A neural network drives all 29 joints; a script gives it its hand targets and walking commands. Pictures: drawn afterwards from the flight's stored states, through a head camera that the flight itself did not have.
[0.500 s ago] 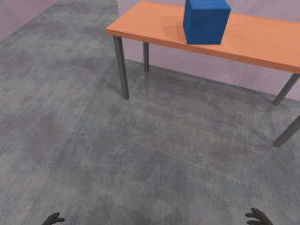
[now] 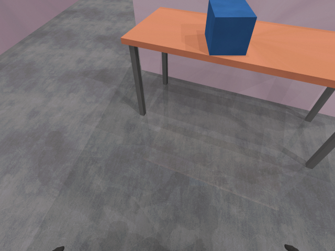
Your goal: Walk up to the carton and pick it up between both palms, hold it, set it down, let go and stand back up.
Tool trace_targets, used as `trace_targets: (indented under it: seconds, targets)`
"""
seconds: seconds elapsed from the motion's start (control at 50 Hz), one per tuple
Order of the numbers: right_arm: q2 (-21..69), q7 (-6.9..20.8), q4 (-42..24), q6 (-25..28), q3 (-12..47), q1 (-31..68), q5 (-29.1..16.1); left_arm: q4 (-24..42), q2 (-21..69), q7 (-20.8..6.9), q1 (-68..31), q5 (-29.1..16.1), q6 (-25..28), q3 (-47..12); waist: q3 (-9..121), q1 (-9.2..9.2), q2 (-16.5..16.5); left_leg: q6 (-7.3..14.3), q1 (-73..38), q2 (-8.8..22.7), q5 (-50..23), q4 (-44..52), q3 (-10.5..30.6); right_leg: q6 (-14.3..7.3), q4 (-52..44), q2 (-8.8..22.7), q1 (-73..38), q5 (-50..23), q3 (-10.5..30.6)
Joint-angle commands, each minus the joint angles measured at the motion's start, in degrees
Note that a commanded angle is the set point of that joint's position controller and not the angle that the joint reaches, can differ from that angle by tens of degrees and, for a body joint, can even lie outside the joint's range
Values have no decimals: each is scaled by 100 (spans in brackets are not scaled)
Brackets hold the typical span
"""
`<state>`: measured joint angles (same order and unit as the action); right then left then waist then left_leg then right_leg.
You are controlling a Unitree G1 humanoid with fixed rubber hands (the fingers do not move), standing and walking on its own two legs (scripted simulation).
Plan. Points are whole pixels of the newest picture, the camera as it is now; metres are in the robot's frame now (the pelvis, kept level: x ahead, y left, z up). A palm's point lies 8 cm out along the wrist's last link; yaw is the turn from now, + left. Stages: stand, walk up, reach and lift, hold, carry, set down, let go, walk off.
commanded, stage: stand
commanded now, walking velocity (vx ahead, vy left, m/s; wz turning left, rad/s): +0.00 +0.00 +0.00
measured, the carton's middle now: (227, 26) +1.20 -0.31 +0.01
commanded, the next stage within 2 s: walk up in 0.80 s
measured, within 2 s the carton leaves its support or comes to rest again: neither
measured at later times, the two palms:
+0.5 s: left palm out of the picture +0.09 +0.31 -0.10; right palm out of the picture +0.10 -0.31 -0.11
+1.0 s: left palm out of the picture +0.11 +0.31 -0.10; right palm out of the picture +0.11 -0.31 -0.11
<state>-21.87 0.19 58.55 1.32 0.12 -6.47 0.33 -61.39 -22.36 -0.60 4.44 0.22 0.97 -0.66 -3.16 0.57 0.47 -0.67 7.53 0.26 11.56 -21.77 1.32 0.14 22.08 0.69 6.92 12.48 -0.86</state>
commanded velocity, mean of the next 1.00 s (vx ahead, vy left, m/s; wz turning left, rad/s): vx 0.00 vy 0.00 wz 0.00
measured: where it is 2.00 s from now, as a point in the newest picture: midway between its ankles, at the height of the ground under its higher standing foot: (188, 238)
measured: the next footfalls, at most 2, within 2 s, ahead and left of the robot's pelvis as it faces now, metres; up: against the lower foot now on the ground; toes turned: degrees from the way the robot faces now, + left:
right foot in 1.34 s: +0.18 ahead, -0.20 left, +0.00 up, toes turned -12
left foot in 1.84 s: +0.46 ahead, +0.02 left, +0.00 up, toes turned -13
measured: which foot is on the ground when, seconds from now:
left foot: down 0.00-1.00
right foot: down 0.00-1.00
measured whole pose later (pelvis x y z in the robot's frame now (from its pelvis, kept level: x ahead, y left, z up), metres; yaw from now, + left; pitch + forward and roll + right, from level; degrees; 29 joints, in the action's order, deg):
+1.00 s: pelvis +0.02 +0.00 +0.00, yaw +0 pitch -2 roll +0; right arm -22.1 -0.2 60.8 0.8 -0.2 -5.9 0.3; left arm -63.2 -22.2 -0.2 3.9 0.3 0.8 -0.1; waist -2.5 0.2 0.9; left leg -1.1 5.5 0.8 10.9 -18.1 1.3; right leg -0.2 18.4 0.2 4.8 11.8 -0.9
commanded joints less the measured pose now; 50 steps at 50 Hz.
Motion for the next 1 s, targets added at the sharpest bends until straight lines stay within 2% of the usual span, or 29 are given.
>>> trace_targets:
  seconds: [0.0, 0.02, 0.04, 0.08, 0.12, 0.16, 0.18, 0.28, 0.3, 0.36, 0.4, 0.42, 0.44, 0.5, 0.52, 0.56, 0.58, 0.6, 0.7, 0.72, 0.74, 0.76, 0.8, 0.84, 0.88, 0.9, 0.94, 0.96, 0.98]
  targets:
    - [-1079, -66, -252, 72, -245, 310, 0, 201, -1034, 53, -287, 12, 74, 198, 318, -17, 160, 216, -13, 578, -548, 414, 436, -231, -554, 667, -22, -616, 597]
    - [-1099, -64, -247, 97, -238, 299, -46, 189, -989, 27, -315, -16, 99, 193, 372, -63, -32, 216, 2, 620, -562, 489, 534, -219, -502, 650, -93, -514, 535]
    - [-1016, -55, -177, 77, -214, 283, -26, 138, -1124, 43, -286, -4, 122, 201, 253, -19, -58, 223, 29, 625, -567, 476, 522, -197, -536, 611, -39, -464, 527]
    - [-1054, -53, -165, 93, -232, 268, -12, 137, -1048, 28, -336, 7, 99, 216, 401, -28, 45, 222, -10, 616, -449, 469, 495, -209, -579, 652, -93, -579, 564]
    - [-1088, -54, -169, 58, -240, 329, -15, 91, -1188, 37, -356, -7, 88, 250, 455, -81, -79, 211, -60, 613, -587, 504, 488, -164, -538, 614, -123, -587, 535]
    - [-1062, -46, -128, 53, -235, 291, 15, 36, -1056, 49, -278, 1, 92, 214, 353, -3, 111, 202, -53, 603, -638, 520, 486, -213, -499, 683, -89, -575, 539]
    - [-1057, -37, -138, 75, -257, 274, 4, 92, -1095, 59, -343, -1, 86, 233, 357, -20, -27, 176, -72, 628, -618, 524, 501, -207, -601, 670, -74, -553, 562]
    - [-1090, -66, -135, 43, -252, 355, -8, 43, -1010, 67, -322, -13, 86, 215, 406, -16, -24, 207, -107, 621, -708, 488, 456, -200, -613, 721, -111, -678, 584]
    - [-972, -55, -135, 41, -219, 335, -3, 52, -1061, 77, -244, -5, 80, 192, 455, 3, -182, 193, -149, 662, -860, 489, 470, -199, -579, 700, -132, -829, 549]
    - [-974, -75, -88, 36, -199, 271, 17, 88, -1069, 79, -322, -20, 108, 196, 395, -14, 5, 181, -120, 611, -864, 487, 402, -188, -603, 673, -140, -876, 559]
    - [-1029, -68, -108, 53, -232, 347, -12, 85, -1062, 71, -320, 9, 122, 215, 394, -23, -193, 197, -79, 669, -881, 520, 506, -182, -556, 696, -138, -969, 504]
    - [-1099, -70, -115, 52, -226, 374, -28, 38, -1018, 63, -239, -12, 109, 206, 404, -9, 70, 202, -134, 674, -934, 481, 450, -173, -589, 696, -147, -980, 565]
    - [-1024, -53, -120, 41, -237, 214, -33, 21, -1062, 83, -272, -7, 97, 199, 400, -70, -42, 205, -119, 646, -953, 490, 491, -183, -550, 677, -130, -983, 511]
    - [-1043, -69, -82, 33, -205, 324, -8, 93, -1114, 91, -357, 1, 85, 228, 554, -52, 66, 207, -214, 672, -1080, 474, 450, -218, -561, 718, -246, -1117, 583]
    - [-1068, -69, -80, 43, -241, 280, -17, 82, -1081, 72, -287, -13, 92, 222, 577, -12, -23, 211, -200, 672, -1041, 473, 438, -207, -600, 732, -322, -1091, 520]
    - [-1155, -75, -117, 39, -242, 337, -31, 101, -1061, 71, -279, -33, 79, 210, 455, -17, 102, 199, -139, 637, -983, 501, 461, -201, -605, 703, -173, -1080, 566]
    - [-1068, -61, -121, 48, -242, 331, -22, 62, -1001, 69, -360, 7, 103, 207, 422, -65, 57, 160, -146, 637, -994, 509, 470, -197, -576, 689, -129, -991, 517]
    - [-1138, -74, -62, 23, -245, 229, -35, 91, -945, 66, -307, 7, 113, 183, 447, -15, 34, 176, -230, 665, -1084, 483, 443, -196, -583, 706, -101, -1037, 536]
    - [-1052, -65, -85, 41, -214, 186, -24, 67, -1042, 85, -250, -15, 87, 223, 594, -68, -65, 147, -267, 658, -1311, 469, 423, -192, -509, 715, -298, -1433, 540]
    - [-1117, -97, -72, 27, -274, 353, 3, 64, -1030, 92, -288, 18, 84, 236, 534, -14, 10, 210, -257, 685, -1238, 453, 415, -195, -562, 718, -279, -1362, 524]
    - [-1045, -84, -113, 42, -243, 346, -43, 147, -1044, 99, -373, -5, 85, 251, 595, -54, -91, 174, -246, 693, -1208, 469, 467, -182, -573, 701, -243, -1248, 522]
    - [-1097, -80, -99, 25, -246, 411, 8, 116, -1000, 96, -263, 8, 73, 242, 567, 24, -27, 222, -206, 679, -1170, 439, 422, -196, -593, 728, -320, -1355, 507]
    - [-1038, -93, -36, 30, -234, 173, 3, 62, -1030, 78, -258, -2, 86, 240, 600, -80, 72, 207, -361, 702, -1237, 471, 391, -208, -602, 736, -280, -1272, 547]
    - [-1068, -83, -60, 19, -247, 319, -4, 74, -1060, 88, -258, -16, 89, 246, 602, -22, 20, 210, -248, 705, -1326, 499, 453, -168, -550, 702, -395, -1366, 481]
    - [-964, -94, -102, 34, -207, 300, -25, 115, -1029, 107, -324, 11, 95, 243, 556, -60, -137, 199, -278, 706, -1429, 524, 453, -198, -505, 711, -304, -1469, 519]
    - [-1142, -88, -76, 41, -250, 365, 12, 106, -955, 90, -306, 12, 71, 230, 535, 27, -40, 210, -222, 704, -1365, 499, 399, -182, -555, 735, -391, -1514, 471]
    - [-1055, -83, -73, 50, -262, 347, -23, 96, -943, 93, -384, 0, 48, 215, 448, -66, -48, 187, -283, 694, -1333, 519, 409, -184, -569, 696, -217, -1409, 490]
    - [-997, -85, -109, 35, -244, 422, 11, 152, -1064, 96, -422, 32, 79, 274, 470, -5, -103, 174, -325, 722, -1277, 558, 413, -180, -553, 703, -201, -1208, 483]
    - [-1564, 49, -260, 121, -611, 90, 59, 340, -1439, -79, 252, 132, 92, 476, 880, -92, 63, 467, -771, 497, 1620, -106, 162, -613, -268, 479, 410, 1656, 932]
